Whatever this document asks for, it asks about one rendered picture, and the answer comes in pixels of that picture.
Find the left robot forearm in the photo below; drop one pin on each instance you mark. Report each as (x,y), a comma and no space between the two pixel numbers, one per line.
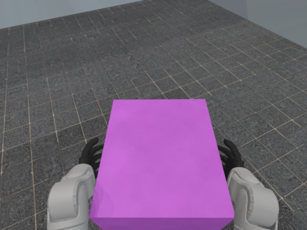
(67,204)

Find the right robot forearm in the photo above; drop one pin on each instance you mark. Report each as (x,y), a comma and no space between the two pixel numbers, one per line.
(257,207)

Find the robot left hand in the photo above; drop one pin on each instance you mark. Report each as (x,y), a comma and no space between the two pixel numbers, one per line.
(88,152)

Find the robot right hand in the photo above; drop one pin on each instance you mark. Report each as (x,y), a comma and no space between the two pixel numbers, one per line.
(233,158)

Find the carton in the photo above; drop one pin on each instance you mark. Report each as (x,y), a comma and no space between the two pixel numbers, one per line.
(161,169)

